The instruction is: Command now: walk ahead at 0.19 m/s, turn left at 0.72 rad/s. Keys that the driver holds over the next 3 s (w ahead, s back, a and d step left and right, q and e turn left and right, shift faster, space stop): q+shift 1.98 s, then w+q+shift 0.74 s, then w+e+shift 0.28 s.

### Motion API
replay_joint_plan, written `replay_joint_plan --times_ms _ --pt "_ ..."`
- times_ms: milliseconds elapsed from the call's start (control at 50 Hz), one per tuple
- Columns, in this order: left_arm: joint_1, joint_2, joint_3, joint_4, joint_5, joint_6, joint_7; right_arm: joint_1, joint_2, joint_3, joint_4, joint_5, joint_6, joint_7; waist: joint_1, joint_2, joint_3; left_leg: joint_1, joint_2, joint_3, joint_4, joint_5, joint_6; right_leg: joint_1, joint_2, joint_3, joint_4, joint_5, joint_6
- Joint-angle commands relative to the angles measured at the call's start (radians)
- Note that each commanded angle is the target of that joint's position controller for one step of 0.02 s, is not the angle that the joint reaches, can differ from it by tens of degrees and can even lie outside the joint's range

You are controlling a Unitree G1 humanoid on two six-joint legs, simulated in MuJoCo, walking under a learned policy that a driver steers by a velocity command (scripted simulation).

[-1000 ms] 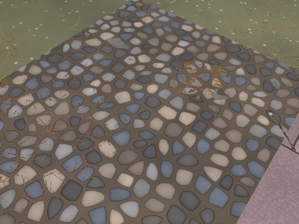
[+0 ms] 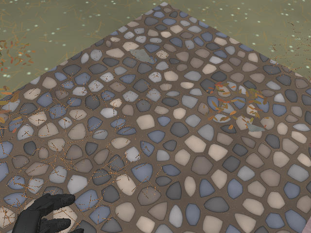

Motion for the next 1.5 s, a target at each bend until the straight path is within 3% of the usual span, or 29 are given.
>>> replay_joint_plan --times_ms 20,100,120,140,160,200,260,380,500,540,560,580,600,640,660,800,940,1000,1020,1040,1060,1080,1120,1200,1360,1440,1460,1480,1500 --pt "-0.051 0.081 0.027 -0.066 -0.012 -0.002 -0.004 -0.051 -0.218 -0.071 -0.082 0.015 0.016 -0.031 0.063 0.147 -0.072 -0.092 0.156 -0.195 -0.004 0.524 0.068 0.205 0.085 -0.020 -0.154 0.103 0.013" --pt "0.091 0.148 0.058 -0.021 -0.008 -0.013 0.007 -0.162 -0.194 -0.080 -0.156 0.014 0.033 -0.038 0.145 0.153 -0.156 -0.052 0.103 -0.277 0.201 0.483 0.000 0.428 0.022 0.022 -0.315 0.168 -0.041" --pt "0.184 0.181 0.064 -0.010 0.015 -0.013 0.018 -0.148 -0.130 -0.062 -0.182 -0.001 0.034 -0.030 0.164 0.058 -0.292 -0.129 0.035 -0.230 0.421 0.290 -0.034 0.668 -0.126 0.118 -0.297 0.275 -0.106" --pt "0.166 0.196 0.054 -0.032 0.026 0.005 0.029 0.027 -0.026 -0.036 -0.175 -0.040 0.034 -0.022 0.061 -0.187 -0.376 -0.360 -0.098 -0.134 0.654 -0.468 -0.072 0.910 -0.364 0.359 -0.192 0.716 -0.207" --pt "0.147 0.187 0.060 -0.021 0.022 0.026 0.023 0.168 -0.123 -0.046 -0.172 -0.008 0.039 -0.012 0.008 -0.319 -0.453 -0.460 -0.020 -0.084 0.848 -0.464 -0.091 0.906 -0.522 0.612 -0.267 0.448 -0.331" --pt "0.042 0.069 0.035 -0.053 0.009 0.042 0.035 0.002 -0.235 -0.086 -0.161 0.012 0.068 -0.020 0.050 -0.087 -0.221 -0.521 0.065 -0.018 0.923 -0.264 -0.149 0.673 -0.356 0.327 -0.328 0.180 -0.264" --pt "-0.011 0.100 0.045 -0.024 0.021 0.055 0.042 -0.065 -0.183 -0.083 -0.201 0.002 0.095 -0.020 0.037 -0.091 -0.111 -0.439 0.120 0.049 0.895 -0.157 -0.174 0.418 -0.257 0.089 -0.401 0.128 -0.256" --pt "0.004 0.155 0.075 0.024 0.014 0.053 0.044 -0.179 -0.136 -0.061 -0.281 -0.005 0.092 0.006 0.069 -0.074 -0.145 -0.415 0.190 0.083 0.665 -0.063 -0.147 0.472 -0.334 -0.040 -0.438 0.140 -0.306" --pt "-0.003 0.209 0.101 0.047 -0.017 0.060 0.008 -0.229 -0.172 -0.076 -0.307 0.001 0.115 0.039 0.067 -0.090 -0.133 -0.243 0.157 0.179 0.385 -0.021 -0.075 0.476 -0.353 -0.180 -0.368 0.062 -0.224" --pt "0.022 0.181 0.098 0.066 -0.036 0.068 0.001 -0.184 -0.186 -0.094 -0.294 -0.003 0.118 0.034 0.036 -0.044 -0.143 -0.117 0.106 0.200 0.221 0.062 -0.025 0.443 -0.318 -0.238 -0.234 -0.044 -0.144" --pt "0.075 0.138 0.090 0.091 -0.031 0.075 -0.005 -0.112 -0.242 -0.118 -0.275 -0.008 0.115 0.020 0.020 0.077 -0.125 0.010 0.130 0.092 0.110 0.225 0.029 0.322 -0.249 -0.294 -0.054 -0.163 -0.072" --pt "0.090 0.094 0.075 0.054 0.014 0.081 -0.007 -0.090 -0.388 -0.148 -0.299 -0.005 0.106 -0.001 0.064 0.413 -0.087 0.153 0.375 -0.311 0.060 0.617 0.167 -0.015 -0.097 -0.344 0.303 -0.587 0.037" --pt "-0.028 0.116 0.076 0.001 0.027 0.079 0.010 -0.126 -0.387 -0.139 -0.340 -0.050 0.067 0.012 0.011 0.331 -0.173 0.072 0.427 -0.483 -0.002 0.485 0.303 -0.107 -0.021 -0.093 0.479 -0.602 0.040" --pt "-0.049 0.150 0.088 -0.001 -0.005 0.075 0.029 -0.186 -0.321 -0.122 -0.322 -0.031 0.029 0.016 0.049 0.187 -0.120 0.042 0.340 -0.339 -0.037 0.285 0.217 -0.138 -0.044 -0.014 0.487 -0.406 -0.010" --pt "-0.022 0.162 0.093 0.021 0.003 0.073 0.038 -0.227 -0.280 -0.110 -0.329 -0.011 0.033 0.008 0.072 0.147 -0.118 0.037 0.312 -0.301 -0.020 0.272 0.178 -0.129 -0.057 -0.001 0.461 -0.341 -0.013" --pt "-0.017 0.108 0.070 0.049 -0.007 0.065 0.021 -0.249 -0.264 -0.099 -0.350 -0.007 0.056 -0.026 0.082 0.150 -0.170 0.004 0.211 -0.299 0.049 0.378 0.151 0.025 0.042 0.024 0.202 -0.208 0.037" --pt "-0.010 0.136 0.077 0.056 -0.017 0.050 0.002 -0.277 -0.266 -0.105 -0.367 -0.003 0.070 -0.016 0.072 0.221 -0.159 -0.040 0.172 -0.465 0.090 0.354 0.131 0.185 0.072 0.063 -0.045 -0.235 0.018" --pt "0.070 0.159 0.094 0.081 -0.017 0.041 -0.003 -0.327 -0.247 -0.098 -0.380 0.011 0.075 -0.013 0.117 0.208 -0.162 -0.113 0.104 -0.472 0.152 0.266 0.075 0.394 0.036 0.038 -0.308 -0.063 -0.013" --pt "0.086 0.203 0.106 0.081 -0.008 0.047 0.003 -0.273 -0.194 -0.083 -0.375 0.007 0.077 -0.010 0.091 0.082 -0.205 -0.207 0.036 -0.391 0.283 -0.029 0.025 0.541 -0.123 0.151 -0.351 -0.011 -0.071" --pt "0.034 0.264 0.109 0.066 0.011 0.062 0.010 -0.190 -0.151 -0.070 -0.381 0.004 0.075 -0.007 0.014 -0.213 -0.168 -0.429 -0.125 -0.172 0.478 -0.374 -0.033 0.618 -0.323 0.390 -0.378 0.154 -0.211" --pt "0.041 0.216 0.103 0.058 0.032 0.057 0.012 -0.188 -0.257 -0.100 -0.373 -0.005 0.063 -0.004 0.038 -0.212 -0.131 -0.499 -0.047 -0.124 0.689 -0.358 -0.083 0.543 -0.420 0.476 -0.395 0.151 -0.305" --pt "0.005 0.166 0.088 0.041 0.024 0.057 0.021 -0.198 -0.307 -0.118 -0.353 0.000 0.064 -0.002 0.039 -0.144 -0.102 -0.502 0.004 -0.093 0.768 -0.279 -0.103 0.509 -0.377 0.370 -0.385 0.099 -0.295" --pt "-0.032 0.125 0.074 0.031 0.002 0.070 0.045 -0.199 -0.272 -0.115 -0.328 -0.003 0.077 -0.002 0.049 -0.094 -0.068 -0.531 0.038 -0.049 0.856 -0.147 -0.128 0.496 -0.266 0.193 -0.377 -0.015 -0.232" --pt "0.053 0.152 0.074 0.051 0.013 0.088 0.062 -0.271 -0.189 -0.082 -0.366 0.013 0.076 0.009 0.118 -0.108 -0.062 -0.597 0.112 0.068 0.800 -0.082 -0.165 0.582 -0.264 0.034 -0.401 0.126 -0.264" --pt "0.049 0.225 0.104 0.064 -0.010 0.095 0.017 -0.273 -0.157 -0.070 -0.368 0.002 0.086 0.033 0.118 -0.127 -0.108 -0.367 0.143 0.183 0.448 -0.043 -0.134 0.588 -0.321 -0.182 -0.362 0.266 -0.234" --pt "0.048 0.202 0.106 0.083 -0.051 0.084 -0.003 -0.188 -0.181 -0.100 -0.342 0.004 0.109 0.040 0.044 -0.094 -0.131 -0.143 0.089 0.217 0.167 0.062 -0.039 0.547 -0.322 -0.268 -0.164 0.236 -0.133" --pt "0.101 0.163 0.096 0.102 -0.044 0.080 -0.010 -0.089 -0.248 -0.131 -0.314 -0.002 0.105 0.023 0.003 0.031 -0.161 0.064 0.088 0.130 0.068 0.261 0.019 0.403 -0.253 -0.314 0.037 0.127 -0.063" --pt "0.093 0.093 0.072 0.040 0.014 0.075 -0.012 -0.054 -0.416 -0.169 -0.328 0.003 0.097 0.005 0.045 0.382 -0.154 0.282 0.344 -0.282 0.094 0.785 0.158 0.019 -0.105 -0.342 0.371 -0.527 0.034" --pt "0.013 0.105 0.068 0.003 0.028 0.071 -0.001 -0.102 -0.385 -0.149 -0.363 -0.040 0.058 0.020 0.017 0.323 -0.277 0.232 0.438 -0.491 0.047 0.667 0.317 -0.095 -0.032 -0.087 0.542 -0.617 0.044"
